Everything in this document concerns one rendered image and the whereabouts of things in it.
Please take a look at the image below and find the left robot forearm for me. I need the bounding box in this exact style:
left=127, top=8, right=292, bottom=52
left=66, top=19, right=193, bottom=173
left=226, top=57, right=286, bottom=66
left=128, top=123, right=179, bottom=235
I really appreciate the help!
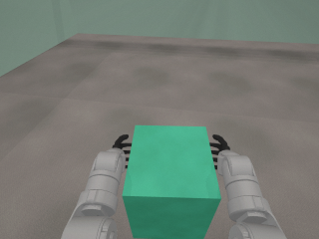
left=61, top=147, right=127, bottom=239

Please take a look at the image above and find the left robot hand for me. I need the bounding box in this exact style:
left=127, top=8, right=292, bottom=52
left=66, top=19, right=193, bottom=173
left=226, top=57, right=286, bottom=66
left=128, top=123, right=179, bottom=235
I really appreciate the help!
left=112, top=134, right=132, bottom=169

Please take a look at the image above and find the right robot hand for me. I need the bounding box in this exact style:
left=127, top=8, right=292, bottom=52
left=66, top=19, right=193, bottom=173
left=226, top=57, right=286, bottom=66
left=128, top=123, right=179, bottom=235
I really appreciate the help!
left=209, top=134, right=230, bottom=170

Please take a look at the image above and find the carton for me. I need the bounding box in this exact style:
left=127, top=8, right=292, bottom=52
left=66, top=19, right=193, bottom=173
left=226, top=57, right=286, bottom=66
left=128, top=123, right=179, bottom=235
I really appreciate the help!
left=122, top=124, right=221, bottom=239

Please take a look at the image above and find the left robot upper arm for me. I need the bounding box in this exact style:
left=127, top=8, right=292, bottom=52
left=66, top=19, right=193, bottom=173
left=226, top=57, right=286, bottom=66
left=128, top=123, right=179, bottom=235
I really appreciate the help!
left=62, top=216, right=118, bottom=239

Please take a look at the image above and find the right robot upper arm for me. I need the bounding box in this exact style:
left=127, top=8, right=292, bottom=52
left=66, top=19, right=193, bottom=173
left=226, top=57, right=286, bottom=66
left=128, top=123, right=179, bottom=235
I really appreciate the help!
left=228, top=221, right=286, bottom=239

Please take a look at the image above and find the right robot forearm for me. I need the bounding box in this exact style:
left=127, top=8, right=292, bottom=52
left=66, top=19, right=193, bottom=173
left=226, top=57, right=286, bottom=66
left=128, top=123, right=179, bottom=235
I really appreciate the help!
left=217, top=149, right=287, bottom=239

